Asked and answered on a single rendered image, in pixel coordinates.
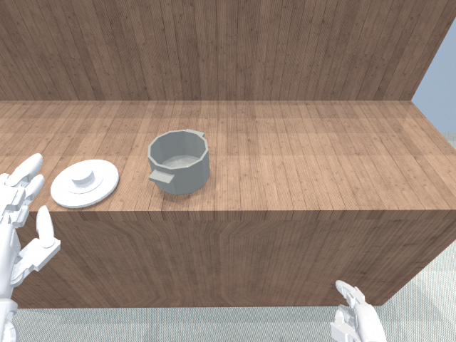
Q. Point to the left robot forearm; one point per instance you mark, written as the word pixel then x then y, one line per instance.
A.
pixel 8 331

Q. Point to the knob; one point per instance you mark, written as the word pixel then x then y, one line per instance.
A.
pixel 81 175

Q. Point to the robot left hand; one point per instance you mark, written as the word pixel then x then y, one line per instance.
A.
pixel 16 194

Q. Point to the lid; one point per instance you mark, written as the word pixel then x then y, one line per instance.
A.
pixel 68 194

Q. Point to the table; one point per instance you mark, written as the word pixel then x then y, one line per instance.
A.
pixel 321 167

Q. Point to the pot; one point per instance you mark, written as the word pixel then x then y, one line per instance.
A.
pixel 179 161

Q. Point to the robot right hand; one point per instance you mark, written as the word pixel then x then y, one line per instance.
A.
pixel 362 324

